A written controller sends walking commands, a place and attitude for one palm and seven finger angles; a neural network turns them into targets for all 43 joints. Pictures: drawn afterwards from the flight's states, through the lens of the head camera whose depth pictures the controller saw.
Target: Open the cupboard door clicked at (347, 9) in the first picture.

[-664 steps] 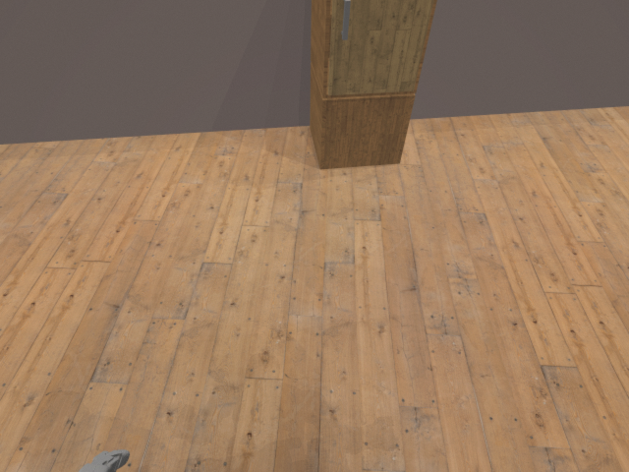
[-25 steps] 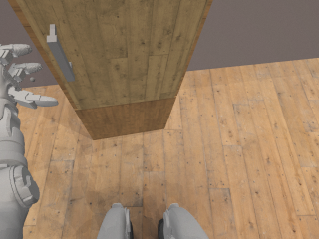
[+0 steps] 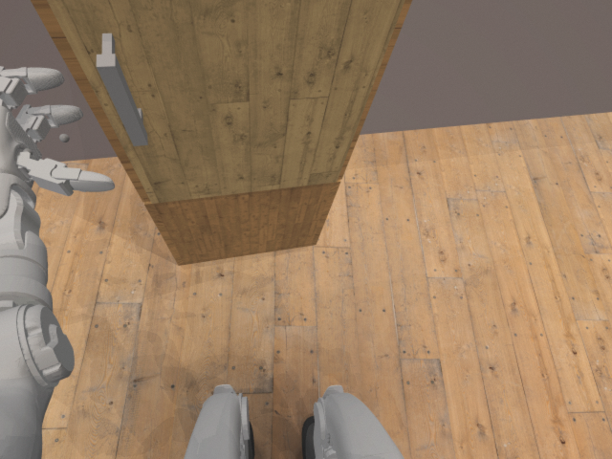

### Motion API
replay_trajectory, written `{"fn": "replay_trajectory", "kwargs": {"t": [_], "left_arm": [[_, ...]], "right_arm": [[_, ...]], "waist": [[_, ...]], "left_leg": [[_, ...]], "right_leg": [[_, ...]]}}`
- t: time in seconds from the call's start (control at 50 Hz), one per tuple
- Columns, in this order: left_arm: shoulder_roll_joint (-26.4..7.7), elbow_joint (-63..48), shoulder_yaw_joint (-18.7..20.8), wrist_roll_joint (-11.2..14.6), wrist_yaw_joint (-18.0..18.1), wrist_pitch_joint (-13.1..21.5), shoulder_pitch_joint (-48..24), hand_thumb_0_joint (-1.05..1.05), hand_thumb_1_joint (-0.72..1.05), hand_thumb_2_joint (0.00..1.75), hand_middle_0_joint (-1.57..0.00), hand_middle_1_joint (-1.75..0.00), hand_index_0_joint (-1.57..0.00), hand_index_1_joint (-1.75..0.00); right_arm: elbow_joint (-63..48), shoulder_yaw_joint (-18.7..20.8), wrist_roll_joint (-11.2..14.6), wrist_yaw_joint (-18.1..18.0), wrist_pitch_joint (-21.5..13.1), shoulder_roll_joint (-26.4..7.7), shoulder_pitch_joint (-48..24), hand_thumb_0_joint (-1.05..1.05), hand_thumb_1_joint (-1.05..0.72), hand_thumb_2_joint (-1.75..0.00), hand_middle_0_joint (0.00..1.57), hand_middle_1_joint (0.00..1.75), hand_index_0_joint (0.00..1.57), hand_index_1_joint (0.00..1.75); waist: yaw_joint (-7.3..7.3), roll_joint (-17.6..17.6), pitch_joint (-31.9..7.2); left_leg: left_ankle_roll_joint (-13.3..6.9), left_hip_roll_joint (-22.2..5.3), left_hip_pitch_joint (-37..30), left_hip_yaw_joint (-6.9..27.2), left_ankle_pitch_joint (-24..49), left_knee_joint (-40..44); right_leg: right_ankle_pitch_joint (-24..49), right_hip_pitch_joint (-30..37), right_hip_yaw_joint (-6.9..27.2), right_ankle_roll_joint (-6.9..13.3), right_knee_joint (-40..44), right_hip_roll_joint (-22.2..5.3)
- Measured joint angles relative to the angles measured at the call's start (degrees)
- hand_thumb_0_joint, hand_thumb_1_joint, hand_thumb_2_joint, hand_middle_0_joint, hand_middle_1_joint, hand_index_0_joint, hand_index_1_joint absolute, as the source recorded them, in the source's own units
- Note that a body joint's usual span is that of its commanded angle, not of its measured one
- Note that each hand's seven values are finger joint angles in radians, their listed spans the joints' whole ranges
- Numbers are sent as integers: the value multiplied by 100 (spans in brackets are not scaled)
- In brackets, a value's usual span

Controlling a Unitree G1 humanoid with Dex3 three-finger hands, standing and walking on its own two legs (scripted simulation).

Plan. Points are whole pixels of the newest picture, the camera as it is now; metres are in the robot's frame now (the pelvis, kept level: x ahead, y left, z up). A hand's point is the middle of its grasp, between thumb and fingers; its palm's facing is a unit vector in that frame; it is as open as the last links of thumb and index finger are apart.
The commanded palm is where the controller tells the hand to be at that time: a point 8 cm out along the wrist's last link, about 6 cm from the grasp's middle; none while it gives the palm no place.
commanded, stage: slide the fingers in behind the handle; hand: left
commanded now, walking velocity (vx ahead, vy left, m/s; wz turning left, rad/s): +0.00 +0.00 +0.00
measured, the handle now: (125, 94) +0.55 +0.20 +0.07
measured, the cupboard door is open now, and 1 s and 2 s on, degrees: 0 0 0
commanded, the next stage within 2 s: close the thumb around the handle in 1.66 s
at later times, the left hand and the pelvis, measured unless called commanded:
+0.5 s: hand (94, 134) +0.50 +0.23 +0.06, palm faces +0.16 -0.99 -0.02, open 14.0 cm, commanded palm +0.47 +0.26 +0.05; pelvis +0.01 +0.00 +0.00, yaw +0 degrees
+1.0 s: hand (139, 130) +0.51 +0.19 +0.06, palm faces +0.13 -0.99 +0.00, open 14.0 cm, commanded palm +0.48 +0.23 +0.05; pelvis +0.01 -0.01 +0.00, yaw +1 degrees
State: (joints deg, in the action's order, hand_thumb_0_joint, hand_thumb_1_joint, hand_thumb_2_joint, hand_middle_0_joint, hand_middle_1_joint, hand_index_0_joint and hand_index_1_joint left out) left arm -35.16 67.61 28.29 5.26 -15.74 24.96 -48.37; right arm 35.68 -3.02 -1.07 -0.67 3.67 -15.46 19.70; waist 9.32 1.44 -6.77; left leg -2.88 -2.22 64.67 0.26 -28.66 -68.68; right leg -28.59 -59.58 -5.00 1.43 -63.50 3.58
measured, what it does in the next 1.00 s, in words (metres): stands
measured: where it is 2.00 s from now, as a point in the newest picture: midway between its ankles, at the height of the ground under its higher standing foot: outside the picture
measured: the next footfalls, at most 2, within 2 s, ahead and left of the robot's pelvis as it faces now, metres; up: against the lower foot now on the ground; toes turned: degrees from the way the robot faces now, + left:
none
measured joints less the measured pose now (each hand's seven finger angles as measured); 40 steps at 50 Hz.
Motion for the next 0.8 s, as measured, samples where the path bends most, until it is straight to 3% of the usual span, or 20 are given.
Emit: {"fn": "replay_trajectory", "kwargs": {"t": [0.16,0.48,0.8], "left_arm": [[131,-141,-44,176,-62,6,40,-1,-50,30,-30,-120,-30,-120],[543,-277,-254,-17,536,70,135,-1,-50,30,-30,-120,-29,-121],[755,-121,-490,-37,808,213,-57,-1,-50,30,-30,-120,-30,-123]], "right_arm": [[111,11,5,9,15,25,130,1,-91,-90,20,30,21,30],[58,76,-59,116,25,80,122,1,-91,-90,20,30,21,30],[122,108,-93,145,-18,91,42,1,-91,-90,20,30,21,30]], "waist": [[-39,6,-37],[-23,23,-75],[-59,35,-69]], "left_leg": [[-5,-2,10,-9,13,39],[13,4,-127,-34,-5,111],[74,34,-41,29,-4,58]], "right_leg": [[20,-11,12,-8,45,4],[-7,101,43,5,83,1],[-68,12,-22,69,-31,-23]]}}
